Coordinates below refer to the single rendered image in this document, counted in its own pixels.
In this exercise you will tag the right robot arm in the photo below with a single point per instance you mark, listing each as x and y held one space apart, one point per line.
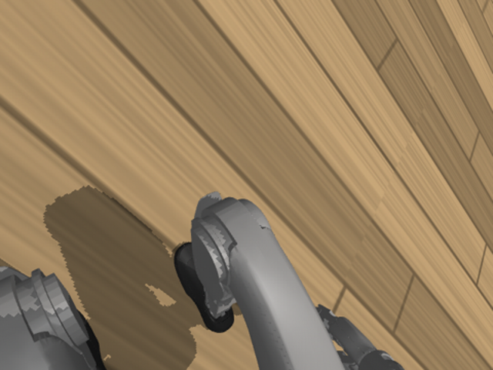
379 360

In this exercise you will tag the left robot foot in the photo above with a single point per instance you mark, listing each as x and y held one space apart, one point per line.
93 345

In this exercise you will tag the right robot hand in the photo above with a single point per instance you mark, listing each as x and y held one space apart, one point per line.
355 344

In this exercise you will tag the right robot foot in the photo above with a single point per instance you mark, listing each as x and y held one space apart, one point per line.
185 269

